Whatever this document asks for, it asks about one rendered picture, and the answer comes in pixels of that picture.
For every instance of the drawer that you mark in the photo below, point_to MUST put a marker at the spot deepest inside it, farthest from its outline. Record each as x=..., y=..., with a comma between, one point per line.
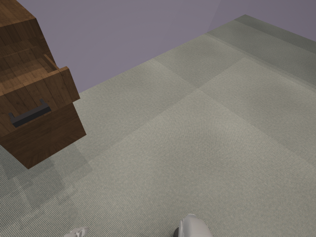
x=26, y=77

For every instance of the right robot shin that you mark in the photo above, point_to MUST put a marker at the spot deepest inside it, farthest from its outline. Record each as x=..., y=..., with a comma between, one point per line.
x=190, y=215

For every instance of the right robot thigh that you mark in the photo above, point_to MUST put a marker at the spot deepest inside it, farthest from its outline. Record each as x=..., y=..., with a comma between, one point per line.
x=193, y=227

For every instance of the left robot hand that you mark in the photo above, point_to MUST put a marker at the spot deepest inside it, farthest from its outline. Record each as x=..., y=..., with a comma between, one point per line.
x=78, y=232

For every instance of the handle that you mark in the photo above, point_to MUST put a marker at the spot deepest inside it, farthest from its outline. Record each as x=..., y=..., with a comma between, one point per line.
x=30, y=115

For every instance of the cabinet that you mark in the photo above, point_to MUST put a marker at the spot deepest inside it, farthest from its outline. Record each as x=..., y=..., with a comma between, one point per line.
x=35, y=142

